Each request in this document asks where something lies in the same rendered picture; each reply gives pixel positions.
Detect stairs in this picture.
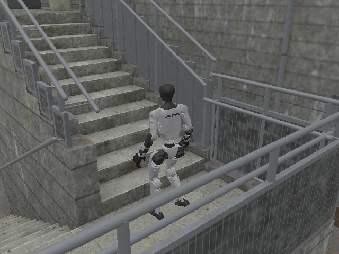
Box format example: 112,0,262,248
7,13,204,216
0,214,71,254

